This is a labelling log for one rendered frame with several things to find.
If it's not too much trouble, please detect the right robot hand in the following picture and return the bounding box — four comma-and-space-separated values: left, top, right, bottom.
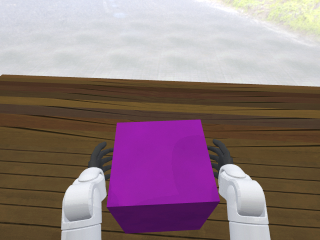
207, 139, 234, 179

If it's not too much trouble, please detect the carton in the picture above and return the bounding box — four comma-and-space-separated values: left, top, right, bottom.
106, 119, 220, 234

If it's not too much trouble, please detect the left robot forearm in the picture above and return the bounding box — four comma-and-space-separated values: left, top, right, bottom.
61, 167, 107, 240

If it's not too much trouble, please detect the right robot forearm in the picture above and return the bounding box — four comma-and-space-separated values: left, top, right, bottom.
218, 164, 271, 240

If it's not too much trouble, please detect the left robot hand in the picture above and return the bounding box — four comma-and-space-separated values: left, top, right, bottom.
88, 141, 114, 181

